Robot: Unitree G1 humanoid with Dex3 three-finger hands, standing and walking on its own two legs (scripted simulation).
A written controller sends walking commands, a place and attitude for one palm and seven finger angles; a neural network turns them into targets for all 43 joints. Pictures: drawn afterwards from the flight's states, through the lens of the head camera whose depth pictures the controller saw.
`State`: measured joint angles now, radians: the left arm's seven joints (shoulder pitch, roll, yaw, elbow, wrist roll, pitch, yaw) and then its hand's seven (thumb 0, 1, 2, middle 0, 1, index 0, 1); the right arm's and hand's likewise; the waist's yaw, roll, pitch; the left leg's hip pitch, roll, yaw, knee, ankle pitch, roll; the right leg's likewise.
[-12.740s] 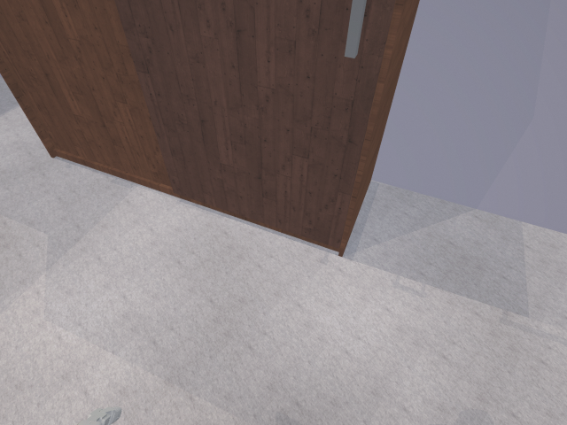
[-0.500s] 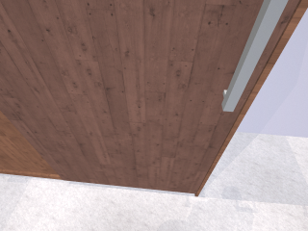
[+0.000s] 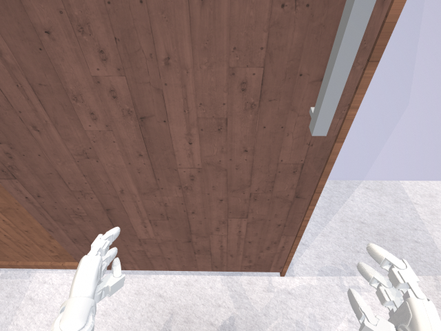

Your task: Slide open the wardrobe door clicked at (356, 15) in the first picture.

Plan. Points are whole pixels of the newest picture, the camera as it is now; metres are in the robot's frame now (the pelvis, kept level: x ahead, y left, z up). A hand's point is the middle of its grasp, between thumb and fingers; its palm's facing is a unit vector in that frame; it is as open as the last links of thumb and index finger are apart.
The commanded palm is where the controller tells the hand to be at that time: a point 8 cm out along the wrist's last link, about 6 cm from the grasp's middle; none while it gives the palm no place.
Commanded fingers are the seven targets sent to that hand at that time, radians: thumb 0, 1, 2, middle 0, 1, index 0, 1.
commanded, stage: raise the hand with hooked fingers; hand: right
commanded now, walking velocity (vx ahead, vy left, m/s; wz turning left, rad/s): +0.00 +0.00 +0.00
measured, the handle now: (338, 48) +0.46 -0.18 +0.30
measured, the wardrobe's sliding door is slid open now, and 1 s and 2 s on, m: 0.00 0.00 0.00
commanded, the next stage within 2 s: move the hooked fingers beside the handle in 1.60 s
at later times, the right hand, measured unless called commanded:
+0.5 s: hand (423, 219) +0.23 -0.26 +0.17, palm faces +0.10 +0.99 -0.09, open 12.1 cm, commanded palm +0.20 -0.30 +0.18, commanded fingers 0.00 0.29 -0.39 0.28 1.07 0.28 1.07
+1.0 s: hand out of the picture +0.27 -0.30 +0.27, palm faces +0.11 +0.98 -0.14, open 13.9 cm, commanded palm +0.23 -0.34 +0.29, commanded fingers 0.00 0.50 -0.30 0.30 1.20 0.30 1.20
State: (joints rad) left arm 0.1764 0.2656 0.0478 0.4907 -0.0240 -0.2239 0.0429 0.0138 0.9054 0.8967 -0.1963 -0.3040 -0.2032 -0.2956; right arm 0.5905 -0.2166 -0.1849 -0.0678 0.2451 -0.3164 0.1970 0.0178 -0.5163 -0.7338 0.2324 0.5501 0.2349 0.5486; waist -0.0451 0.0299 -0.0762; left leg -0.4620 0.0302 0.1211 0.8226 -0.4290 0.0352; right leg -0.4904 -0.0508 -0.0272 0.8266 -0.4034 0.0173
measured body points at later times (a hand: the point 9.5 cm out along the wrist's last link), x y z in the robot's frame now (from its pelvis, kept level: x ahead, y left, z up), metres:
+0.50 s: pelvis +0.01 -0.02 +0.02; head -0.01 -0.01 +0.47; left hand +0.16 +0.23 -0.05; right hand +0.22 -0.31 +0.18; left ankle +0.00 +0.09 -0.70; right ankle +0.01 -0.13 -0.70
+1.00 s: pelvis +0.00 -0.02 +0.04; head -0.03 +0.00 +0.49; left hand +0.23 +0.17 -0.02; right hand +0.26 -0.35 +0.28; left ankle +0.00 +0.09 -0.70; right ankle +0.01 -0.13 -0.70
